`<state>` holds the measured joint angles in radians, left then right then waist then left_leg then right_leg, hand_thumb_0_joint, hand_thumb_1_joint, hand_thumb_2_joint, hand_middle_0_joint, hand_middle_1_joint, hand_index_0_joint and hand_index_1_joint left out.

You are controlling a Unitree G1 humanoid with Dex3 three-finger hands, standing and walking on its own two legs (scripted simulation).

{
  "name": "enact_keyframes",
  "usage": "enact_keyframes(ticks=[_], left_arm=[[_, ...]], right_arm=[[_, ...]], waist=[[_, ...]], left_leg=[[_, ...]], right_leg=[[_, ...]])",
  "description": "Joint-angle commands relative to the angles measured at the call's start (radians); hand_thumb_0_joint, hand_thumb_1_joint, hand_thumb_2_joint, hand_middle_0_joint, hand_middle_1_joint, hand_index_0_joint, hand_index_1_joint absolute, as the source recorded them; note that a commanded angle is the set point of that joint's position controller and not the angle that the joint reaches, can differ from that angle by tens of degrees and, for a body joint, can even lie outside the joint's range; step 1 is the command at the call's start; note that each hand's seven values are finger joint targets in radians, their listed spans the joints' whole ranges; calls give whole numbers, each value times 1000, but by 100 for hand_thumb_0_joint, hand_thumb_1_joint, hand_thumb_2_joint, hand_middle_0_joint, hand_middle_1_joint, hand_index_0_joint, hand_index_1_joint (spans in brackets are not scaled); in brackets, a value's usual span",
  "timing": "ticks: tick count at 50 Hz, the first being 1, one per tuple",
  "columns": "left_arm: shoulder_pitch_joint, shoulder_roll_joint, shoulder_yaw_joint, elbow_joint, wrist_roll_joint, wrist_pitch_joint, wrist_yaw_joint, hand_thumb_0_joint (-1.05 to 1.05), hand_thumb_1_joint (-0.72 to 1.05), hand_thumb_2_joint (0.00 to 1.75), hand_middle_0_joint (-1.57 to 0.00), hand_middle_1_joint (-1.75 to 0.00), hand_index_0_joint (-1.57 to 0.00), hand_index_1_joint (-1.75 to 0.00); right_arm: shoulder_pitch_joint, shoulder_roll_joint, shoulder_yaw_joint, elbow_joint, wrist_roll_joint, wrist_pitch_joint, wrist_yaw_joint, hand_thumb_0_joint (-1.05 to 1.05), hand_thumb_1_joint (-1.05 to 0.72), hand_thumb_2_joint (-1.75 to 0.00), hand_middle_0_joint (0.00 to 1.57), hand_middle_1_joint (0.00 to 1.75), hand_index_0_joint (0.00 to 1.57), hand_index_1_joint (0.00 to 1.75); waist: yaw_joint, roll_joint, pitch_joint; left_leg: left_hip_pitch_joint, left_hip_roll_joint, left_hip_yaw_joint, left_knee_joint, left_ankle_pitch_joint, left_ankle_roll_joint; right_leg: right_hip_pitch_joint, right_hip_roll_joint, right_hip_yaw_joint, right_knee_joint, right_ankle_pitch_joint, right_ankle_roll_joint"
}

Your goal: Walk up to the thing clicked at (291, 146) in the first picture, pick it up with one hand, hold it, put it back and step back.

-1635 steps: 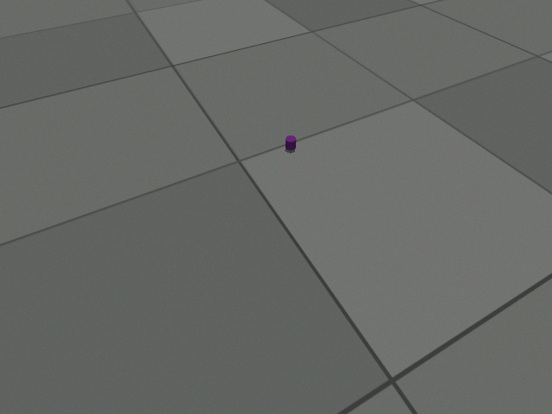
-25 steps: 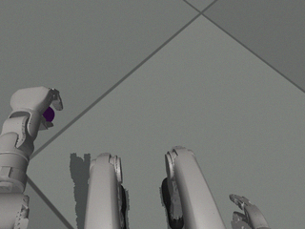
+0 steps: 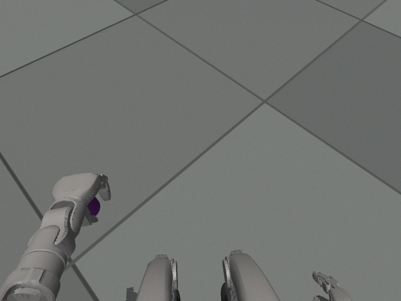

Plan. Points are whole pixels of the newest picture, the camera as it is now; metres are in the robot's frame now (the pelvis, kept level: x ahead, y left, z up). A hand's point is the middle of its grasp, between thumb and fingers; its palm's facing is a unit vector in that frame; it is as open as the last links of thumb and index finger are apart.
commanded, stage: lift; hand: left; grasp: from above
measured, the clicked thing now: (82, 204) +0.36 +0.27 -0.09
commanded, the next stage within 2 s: hold in 0.52 s
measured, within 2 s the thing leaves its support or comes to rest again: neither
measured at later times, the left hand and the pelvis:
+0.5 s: hand (87, 177) +0.37 +0.22 +0.01, palm faces -0.44 -0.10 -0.89, open 7.4 cm; pelvis +0.05 -0.01 +0.09, yaw +0 degrees
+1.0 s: hand (75, 162) +0.38 +0.23 +0.06, palm faces -0.44 -0.07 -0.90, open 7.3 cm; pelvis +0.07 +0.00 +0.12, yaw +0 degrees
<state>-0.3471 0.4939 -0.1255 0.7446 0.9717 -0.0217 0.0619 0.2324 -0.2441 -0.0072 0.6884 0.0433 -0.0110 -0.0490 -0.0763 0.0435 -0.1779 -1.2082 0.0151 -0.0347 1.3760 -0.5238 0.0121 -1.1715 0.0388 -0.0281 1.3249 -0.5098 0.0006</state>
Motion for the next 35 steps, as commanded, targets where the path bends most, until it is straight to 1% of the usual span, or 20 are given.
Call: enact_keyframes(ticks=[1,2,3,5,6,7,10,11,13,14,17,18,20,25,26,28,31,32,33,35], left_arm=[[-305,206,89,-160,10,-15,68,0,46,72,-76,-93,-82,-87],[-306,200,85,-143,16,-15,77,0,46,71,-74,-96,-81,-89],[-335,187,70,-145,23,-14,86,0,46,71,-75,-95,-81,-89],[-315,171,61,-113,35,-6,102,0,48,74,-75,-99,-82,-92],[-317,157,50,-112,32,-3,107,0,48,71,-75,-97,-82,-89],[-303,170,64,-96,31,1,111,0,48,72,-75,-97,-82,-90],[-308,146,43,-93,26,17,116,0,51,73,-77,-98,-85,-91],[-292,153,56,-79,24,24,120,0,50,74,-77,-97,-84,-90],[-274,127,37,-81,12,35,122,0,51,73,-79,-96,-86,-89],[-290,136,40,-96,13,38,124,0,53,73,-80,-95,-86,-88],[-278,116,30,-76,6,54,124,0,51,72,-80,-94,-86,-87],[-258,118,35,-69,4,56,121,0,52,71,-80,-92,-87,-86],[-258,112,26,-67,7,60,116,0,51,67,-79,-91,-86,-84],[-263,110,21,-114,6,58,106,0,56,72,-84,-91,-90,-85],[-278,106,17,-113,8,58,105,0,56,74,-84,-93,-90,-86],[-275,115,23,-130,10,55,103,0,56,74,-84,-92,-91,-86],[-257,104,24,-126,18,56,108,0,56,75,-84,-94,-90,-88],[-263,110,25,-154,18,54,107,0,56,70,-81,-93,-89,-85],[-254,106,19,-132,20,56,103,0,53,69,-80,-93,-87,-85],[-261,115,16,-145,28,51,91,0,53,67,-80,-90,-87,-83]], right_arm=[[29,-154,-59,-73,5,-52,-15,0,-91,-90,20,30,20,30],[30,-152,-60,-70,5,-54,-15,0,-91,-90,20,30,20,30],[33,-149,-59,-66,4,-55,-14,0,-91,-90,20,30,20,30],[40,-148,-58,-58,4,-58,-14,0,-91,-90,20,30,20,30],[42,-147,-61,-57,4,-58,-13,0,-91,-90,20,30,20,30],[50,-152,-66,-51,4,-58,-13,0,-91,-90,20,30,20,30],[61,-148,-68,-43,4,-58,-12,0,-91,-90,20,30,20,30],[66,-149,-70,-42,2,-58,-12,0,-91,-90,20,30,20,30],[66,-145,-72,-43,4,-53,-11,0,-91,-90,20,30,20,30],[66,-148,-73,-46,4,-52,-11,0,-91,-90,20,30,20,30],[65,-143,-73,-38,3,-48,-10,0,-91,-90,20,30,20,30],[66,-145,-78,-42,3,-46,-10,0,-91,-90,20,30,20,30],[64,-141,-76,-41,3,-43,-9,0,-91,-90,20,30,20,30],[55,-144,-79,-51,6,-34,-8,0,-91,-90,20,30,20,30],[58,-142,-78,-46,6,-34,-9,0,-91,-90,20,30,20,30],[53,-145,-79,-47,8,-32,-9,0,-91,-90,20,30,20,30],[46,-141,-80,-47,8,-27,-8,0,-90,-90,20,30,20,30],[41,-142,-81,-49,8,-27,-8,0,-90,-90,20,30,20,30],[40,-143,-81,-48,8,-25,-8,0,-90,-90,20,30,20,30],[35,-149,-86,-49,11,-22,-9,0,-91,-90,20,30,20,30]], waist=[[-5,71,-291],[-5,73,-282],[-15,64,-280],[-12,55,-259],[-6,48,-257],[3,46,-265],[1,34,-263],[10,26,-262],[10,-6,-266],[10,-3,-268],[12,-12,-241],[16,-20,-244],[17,-13,-226],[23,-13,-222],[12,-9,-215],[18,15,-212],[29,-1,-209],[31,9,-216],[21,8,-205],[25,7,-198]], left_leg=[[357,-13,-21,-330,-8,3],[380,-15,-16,-349,7,2],[400,-18,-11,-358,25,2],[427,-20,-5,-389,51,0],[454,-21,-2,-404,75,-1],[479,-19,4,-417,106,-1],[535,-19,9,-451,190,-2],[546,-22,8,-461,218,-2],[573,-25,17,-472,266,3],[594,-25,23,-486,279,3],[622,-26,25,-517,309,5],[641,-27,31,-530,326,5],[657,-29,31,-551,340,5],[716,-33,40,-604,373,7],[723,-32,39,-610,378,7],[762,-31,37,-641,383,0],[781,-32,34,-660,416,0],[802,-32,35,-668,429,-2],[810,-32,36,-671,445,-1],[836,-30,38,-688,462,-2]], right_leg=[[237,19,25,-290,13,-26],[258,17,27,-309,28,-27],[280,19,29,-329,41,-27],[317,20,31,-363,55,-26],[337,20,31,-375,78,-27],[366,20,30,-393,105,-27],[428,20,34,-430,183,-26],[460,19,36,-449,208,-22],[508,18,42,-480,265,-16],[528,14,47,-495,282,-15],[569,12,53,-530,320,-11],[587,11,52,-542,335,-11],[612,9,55,-565,348,-10],[685,5,62,-622,387,-4],[678,6,67,-630,394,-3],[693,7,60,-641,378,-11],[722,7,61,-657,407,-10],[734,7,59,-662,415,-11],[730,8,60,-667,430,-10],[737,10,54,-678,438,-12]])
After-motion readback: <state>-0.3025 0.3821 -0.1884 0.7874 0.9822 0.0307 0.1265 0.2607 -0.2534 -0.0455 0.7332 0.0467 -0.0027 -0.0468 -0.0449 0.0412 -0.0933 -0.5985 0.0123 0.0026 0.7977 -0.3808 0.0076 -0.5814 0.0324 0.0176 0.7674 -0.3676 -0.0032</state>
